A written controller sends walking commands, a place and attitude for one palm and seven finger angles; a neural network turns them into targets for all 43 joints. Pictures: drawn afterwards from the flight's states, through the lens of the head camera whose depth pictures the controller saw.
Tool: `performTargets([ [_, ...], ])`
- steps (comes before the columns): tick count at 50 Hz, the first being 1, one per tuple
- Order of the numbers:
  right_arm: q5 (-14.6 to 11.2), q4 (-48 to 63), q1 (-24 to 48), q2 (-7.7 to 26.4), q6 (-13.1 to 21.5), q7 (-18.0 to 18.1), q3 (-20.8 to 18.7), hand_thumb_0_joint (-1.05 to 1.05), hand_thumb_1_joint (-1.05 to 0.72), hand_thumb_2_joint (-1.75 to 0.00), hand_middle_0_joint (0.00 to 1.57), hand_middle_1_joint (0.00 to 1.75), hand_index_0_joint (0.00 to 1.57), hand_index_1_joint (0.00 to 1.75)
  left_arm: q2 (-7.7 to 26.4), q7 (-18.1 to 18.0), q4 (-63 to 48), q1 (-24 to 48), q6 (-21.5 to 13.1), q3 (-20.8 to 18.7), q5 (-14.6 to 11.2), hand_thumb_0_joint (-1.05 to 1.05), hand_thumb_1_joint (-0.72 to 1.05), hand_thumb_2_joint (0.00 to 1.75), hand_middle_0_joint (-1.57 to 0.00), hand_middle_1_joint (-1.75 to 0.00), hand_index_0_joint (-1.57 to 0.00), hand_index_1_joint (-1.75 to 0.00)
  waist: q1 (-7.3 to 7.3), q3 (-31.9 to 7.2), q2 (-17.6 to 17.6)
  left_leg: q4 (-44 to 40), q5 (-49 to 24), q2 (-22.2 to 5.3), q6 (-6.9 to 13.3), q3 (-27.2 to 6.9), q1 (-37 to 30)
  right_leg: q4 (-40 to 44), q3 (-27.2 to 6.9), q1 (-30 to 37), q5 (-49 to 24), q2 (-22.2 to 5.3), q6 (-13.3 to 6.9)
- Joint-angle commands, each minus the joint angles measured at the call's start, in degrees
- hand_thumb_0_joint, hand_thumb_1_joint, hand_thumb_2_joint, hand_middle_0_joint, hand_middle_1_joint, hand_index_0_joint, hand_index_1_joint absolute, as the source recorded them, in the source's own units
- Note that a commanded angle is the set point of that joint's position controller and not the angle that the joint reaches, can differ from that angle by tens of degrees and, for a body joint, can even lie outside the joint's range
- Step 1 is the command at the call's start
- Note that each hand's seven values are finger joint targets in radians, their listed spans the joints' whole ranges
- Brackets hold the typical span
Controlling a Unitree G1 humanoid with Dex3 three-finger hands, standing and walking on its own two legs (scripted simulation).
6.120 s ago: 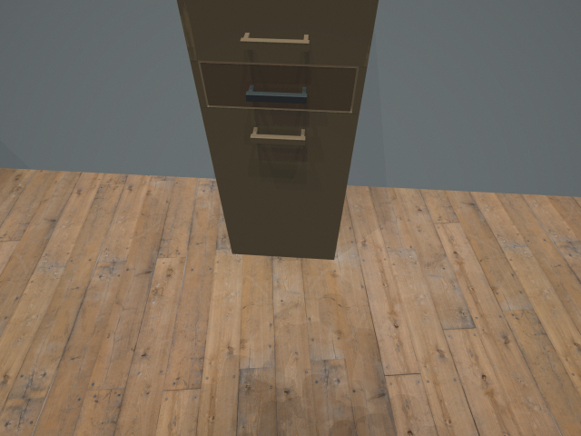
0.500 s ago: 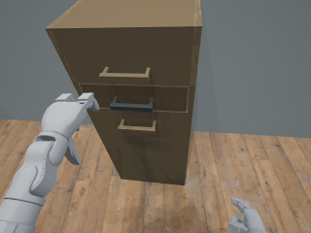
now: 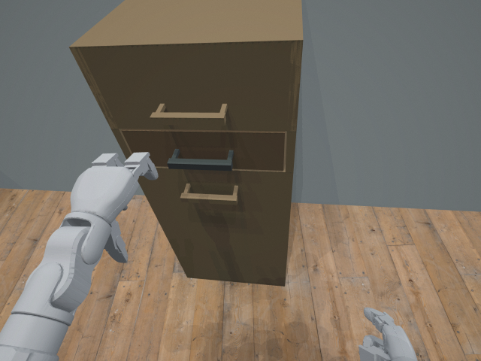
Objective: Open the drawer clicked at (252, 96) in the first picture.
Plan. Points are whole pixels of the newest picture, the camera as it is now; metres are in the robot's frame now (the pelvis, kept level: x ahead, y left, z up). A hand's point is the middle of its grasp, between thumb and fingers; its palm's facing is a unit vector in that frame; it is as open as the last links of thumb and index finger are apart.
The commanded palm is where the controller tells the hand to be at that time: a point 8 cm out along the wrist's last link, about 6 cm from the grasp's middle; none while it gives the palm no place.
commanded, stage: move the hooked fingers above the handle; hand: left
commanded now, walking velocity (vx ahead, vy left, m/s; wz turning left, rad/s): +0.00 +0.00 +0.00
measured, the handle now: (201, 158) +0.54 +0.18 +0.01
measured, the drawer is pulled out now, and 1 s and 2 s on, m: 0.00 0.00 0.00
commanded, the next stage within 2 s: none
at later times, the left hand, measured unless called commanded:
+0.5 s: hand (159, 186) +0.38 +0.21 +0.09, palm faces +0.00 -0.05 -1.00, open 13.8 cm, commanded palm +0.36 +0.21 +0.15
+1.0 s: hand (178, 170) +0.44 +0.19 +0.07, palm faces -0.03 -0.02 -1.00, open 13.8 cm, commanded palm +0.42 +0.20 +0.13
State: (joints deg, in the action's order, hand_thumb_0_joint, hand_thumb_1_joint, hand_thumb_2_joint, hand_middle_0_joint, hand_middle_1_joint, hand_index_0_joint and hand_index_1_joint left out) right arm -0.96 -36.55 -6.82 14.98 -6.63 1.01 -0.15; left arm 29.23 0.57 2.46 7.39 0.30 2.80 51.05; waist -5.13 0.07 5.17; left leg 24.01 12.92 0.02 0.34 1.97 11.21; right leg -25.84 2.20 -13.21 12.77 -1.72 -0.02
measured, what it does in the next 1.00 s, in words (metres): stands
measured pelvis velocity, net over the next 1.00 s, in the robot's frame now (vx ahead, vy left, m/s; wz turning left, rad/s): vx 0.02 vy -0.01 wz -0.02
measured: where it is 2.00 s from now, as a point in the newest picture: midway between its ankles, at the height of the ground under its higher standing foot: outside the picture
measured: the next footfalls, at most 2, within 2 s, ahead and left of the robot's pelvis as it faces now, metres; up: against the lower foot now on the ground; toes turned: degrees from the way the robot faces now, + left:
none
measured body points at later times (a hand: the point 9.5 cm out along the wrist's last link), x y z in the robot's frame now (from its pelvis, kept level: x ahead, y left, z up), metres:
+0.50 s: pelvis +0.01 +0.00 +0.00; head +0.03 -0.04 +0.45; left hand +0.37 +0.21 +0.14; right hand +0.15 -0.25 -0.13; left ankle +0.00 +0.12 -0.74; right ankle +0.01 -0.12 -0.74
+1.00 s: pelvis +0.02 -0.01 -0.01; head +0.06 -0.04 +0.44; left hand +0.43 +0.19 +0.12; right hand +0.15 -0.25 -0.14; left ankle +0.00 +0.12 -0.74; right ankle +0.01 -0.12 -0.74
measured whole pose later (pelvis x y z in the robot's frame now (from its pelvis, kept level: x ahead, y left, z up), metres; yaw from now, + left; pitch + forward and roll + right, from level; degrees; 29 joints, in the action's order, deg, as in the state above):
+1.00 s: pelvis +0.02 -0.01 -0.01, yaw -1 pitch +7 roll +1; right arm -1.4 -37.7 -11.9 14.4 -7.0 1.9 -1.7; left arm 23.8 -5.9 35.4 32.8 0.2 8.4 57.7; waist -1.0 -3.3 3.2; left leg 28.9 16.5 -0.5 0.0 2.8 19.6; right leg -31.5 1.3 -22.3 16.4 -1.3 -0.5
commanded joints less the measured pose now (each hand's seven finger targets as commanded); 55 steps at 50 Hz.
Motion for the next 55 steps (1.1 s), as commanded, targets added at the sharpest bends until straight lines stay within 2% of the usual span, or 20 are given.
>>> performTargets([
  [1,-0.3,8.0,6.6,5.7,3.1,0.9,-1.6,0.0,-0.9,-0.9,0.2,0.3,0.2,0.3,10.4,-2.0,-6.5,23.4,-1.0,-5.2,0.5,0.0,-0.5,0.3,-0.3,-1.2,-0.3,-1.2,1.9,-10.3,-5.2,-2.8,-7.9,1.7,1.0,0.4,-0.4,3.9,-0.5,4.0,-4.4,1.8,-1.4],
  [4,-0.3,7.7,5.9,5.5,3.6,1.2,-1.6,0.0,-0.9,-0.9,0.2,0.3,0.2,0.3,10.8,-3.0,-4.1,29.7,-2.0,-4.5,1.8,0.0,-0.5,0.3,-0.3,-1.2,-0.3,-1.2,2.24,-12.0,-5.0,-2.6,-5.9,1.7,1.0,0.2,-1.0,4.1,-0.9,2.9,-1.3,2.0,-1.5],
  [5,-0.1,7.7,5.4,5.2,3.9,1.1,-1.7,0.0,-0.9,-0.9,0.2,0.3,0.2,0.3,9.9,-3.3,-4.8,31.3,-2.6,-3.4,2.1,0.0,-0.5,0.3,-0.3,-1.2,-0.3,-1.2,1.84,-14.8,-3.2,-2.2,-7.2,2.0,1.1,0.1,-1.8,3.4,-0.9,3.9,-2.6,1.8,-1.7],
  [9,-0.1,6.9,4.3,5.5,3.6,1.1,-2.0,0.0,-0.9,-0.9,0.2,0.3,0.2,0.3,11.7,-5.0,-0.5,32.1,-2.5,-5.7,2.6,0.0,-0.5,0.3,-0.3,-1.2,-0.3,-1.2,1.43,-16.6,-3.5,-1.7,-10.5,1.8,0.7,0.2,-1.0,2.2,-0.9,5.2,-6.7,1.9,-2.0],
  [10,-0.2,7.0,4.3,5.1,3.5,0.9,-1.9,0.0,-0.9,-0.9,0.2,0.3,0.2,0.3,9.6,-5.1,0.5,31.7,-2.2,-4.0,2.7,0.0,-0.5,0.3,-0.3,-1.2,-0.3,-1.2,1.31,-16.1,-3.2,-1.7,-10.6,1.8,0.7,0.3,-0.5,1.9,-0.7,4.9,-6.9,1.8,-2.0],
  [16,-0.5,7.2,3.6,5.8,2.4,0.3,-2.2,0.0,-0.9,-0.9,0.2,0.3,0.2,0.3,8.3,-5.2,5.3,30.3,0.7,-3.2,3.4,0.0,-0.5,0.3,-0.3,-1.2,-0.3,-1.2,1.07,-15.5,-5.5,-1.6,-13.2,1.5,0.8,0.7,1.4,0.8,-0.6,5.6,-10.7,1.9,-2.2],
  [19,-0.3,7.8,3.0,6.3,2.1,0.4,-2.5,0.0,-0.9,-0.9,0.2,0.3,0.2,0.3,9.9,-5.2,3.7,31.2,0.7,-4.4,3.8,0.0,-0.5,0.3,-0.3,-1.2,-0.3,-1.2,0.83,-18.5,-6.2,-1.2,-14.4,1.5,0.9,0.7,0.8,0.3,-0.9,7.0,-11.8,1.9,-2.2],
  [21,-0.5,7.7,2.4,6.0,2.2,0.5,-2.8,0.0,-0.9,-0.9,0.2,0.3,0.2,0.3,8.6,-5.3,3.7,32.4,0.3,-3.2,3.5,0.0,-0.5,0.3,-0.3,-1.2,-0.3,-1.2,1.43,-18.0,-5.5,-0.8,-14.2,1.5,1.2,0.8,0.6,0.1,-0.9,5.8,-12.2,1.9,-2.1],
  [24,-0.5,7.2,1.3,6.5,2.3,0.8,-3.1,0.0,-0.9,-0.9,0.2,0.3,0.2,0.3,11.6,-6.0,4.5,33.0,-0.5,-5.9,3.6,0.0,-0.5,0.3,-0.3,-1.2,-0.3,-1.2,1.39,-18.9,-5.5,-0.3,-15.2,1.6,1.2,1.0,0.8,-0.3,-1.2,6.3,-13.3,2.1,-2.1],
  [25,-0.6,7.2,1.1,6.1,2.5,0.8,-3.1,0.0,-0.9,-0.9,0.2,0.3,0.2,0.3,9.4,-6.1,4.4,33.5,-0.7,-4.1,3.3,0.0,-0.5,0.3,-0.3,-1.2,-0.3,-1.2,1.64,-18.9,-6.0,0.0,-15.3,1.7,1.4,0.9,0.9,-0.4,-1.1,5.9,-13.7,2.0,-2.0],
  [27,-0.7,6.4,0.2,6.3,2.6,0.9,-3.4,0.0,-0.9,-0.9,0.2,0.3,0.2,0.3,9.7,-6.6,6.0,34.9,-1.1,-4.4,3.6,0.0,-0.5,0.3,-0.3,-1.2,-0.3,-1.2,2.25,-18.2,-5.5,0.3,-15.6,1.6,1.3,0.9,0.9,-0.8,-0.9,4.4,-13.9,2.2,-2.1],
  [31,-0.6,6.2,-0.8,6.0,2.9,0.8,-4.0,0.0,-0.9,-0.9,0.2,0.3,0.2,0.3,6.0,-7.7,5.8,38.5,-1.2,-0.5,4.2,0.0,-0.5,0.3,-0.3,-1.2,-0.3,-1.2,3.2,-20.3,-4.0,1.6,-17.1,1.5,1.3,0.8,-0.9,-1.5,-0.8,2.6,-14.7,2.3,-2.2],
  [34,-0.6,5.5,-1.6,6.4,2.7,0.8,-4.0,0.0,-0.9,-0.9,0.2,0.3,0.2,0.3,7.2,-8.4,9.5,40.0,-0.4,-1.6,4.9,0.0,-0.5,0.3,-0.3,-1.2,-0.3,-1.2,3.36,-20.5,-5.6,2.0,-17.1,1.5,1.1,0.7,-0.1,-1.8,-0.6,2.4,-14.7,2.4,-2.3],
  [37,-0.7,5.1,-2.1,6.3,2.5,1.0,-3.8,0.0,-0.9,-0.9,0.2,0.3,0.2,0.3,5.9,-8.7,12.9,42.9,0.4,0.0,5.3,0.0,-0.5,0.3,-0.3,-1.2,-0.3,-1.2,3.81,-19.8,-5.9,2.2,-16.7,1.5,1.3,0.8,0.7,-2.2,-0.6,1.7,-15.2,2.3,-2.2],
  [39,-0.5,5.2,-2.2,6.5,2.2,1.0,-3.8,0.0,-0.9,-0.9,0.2,0.3,0.2,0.3,7.9,-9.0,14.3,44.4,0.5,-1.5,5.9,0.0,-0.5,0.3,-0.3,-1.2,-0.3,-1.2,3.57,-21.2,-5.7,2.6,-17.1,1.7,1.2,0.9,1.3,-2.6,-0.7,2.6,-15.5,2.3,-2.3],
  [43,-0.5,5.3,-3.2,6.2,1.9,1.1,-3.9,0.0,-0.9,-0.9,0.2,0.3,0.2,0.3,6.2,-9.1,17.8,46.0,0.7,-0.4,6.1,0.0,-0.5,0.3,-0.3,-1.2,-0.3,-1.2,3.86,-22.3,-5.9,3.4,-18.0,1.6,1.4,1.2,1.6,-3.5,-0.7,2.3,-17.5,2.2,-2.2],
  [46,-0.5,5.0,-4.1,6.5,1.6,1.5,-3.6,0.0,-0.9,-0.9,0.2,0.3,0.2,0.3,8.4,-9.0,23.5,46.9,0.7,-2.2,6.2,0.0,-0.5,0.3,-0.3,-1.2,-0.3,-1.2,4.3,-19.9,-8.3,3.6,-15.3,1.7,1.7,1.4,4.5,-3.4,-0.9,2.0,-16.6,2.1,-2.0],
  [49,-0.4,5.2,-5.0,6.6,1.5,1.5,-4.1,0.0,-0.9,-0.9,0.2,0.3,0.2,0.3,8.6,-9.1,23.5,49.7,-0.7,-1.9,6.8,0.0,-0.5,0.3,-0.3,-1.2,-0.3,-1.2,4.73,-22.5,-6.9,4.5,-16.9,1.8,1.8,1.5,4.0,-4.1,-1.2,2.0,-17.8,2.1,-2.1],
  [50,-0.3,5.0,-5.6,6.3,1.6,1.5,-4.1,0.0,-0.9,-0.9,0.2,0.3,0.2,0.3,7.1,-9.1,23.2,52.1,-1.1,-0.2,6.9,0.0,-0.5,0.3,-0.3,-1.2,-0.3,-1.2,5.35,-23.5,-5.9,5.1,-17.6,1.8,1.9,1.4,3.4,-4.5,-1.2,1.4,-18.8,2.1,-2.0],
  [55,0.0,4.2,-8.4,6.6,1.6,1.4,-4.9,0.0,-0.9,-0.9,0.2,0.3,0.2,0.3,7.9,-10.2,26.5,54.7,-3.2,-1.3,6.7,0.0,-0.5,0.3,-0.3,-1.2,-0.3,-1.2,6.05,-24.9,-6.2,6.4,-18.3,1.9,2.0,1.1,4.7,-5.4,-1.2,0.6,-19.9,2.3,-2.0],
])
